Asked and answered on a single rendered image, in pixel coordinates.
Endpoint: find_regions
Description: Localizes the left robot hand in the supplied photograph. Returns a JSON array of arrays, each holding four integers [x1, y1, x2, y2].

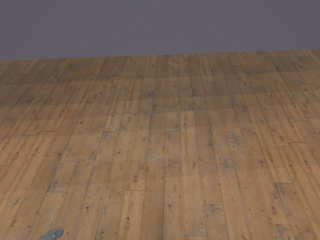
[[38, 228, 64, 240]]

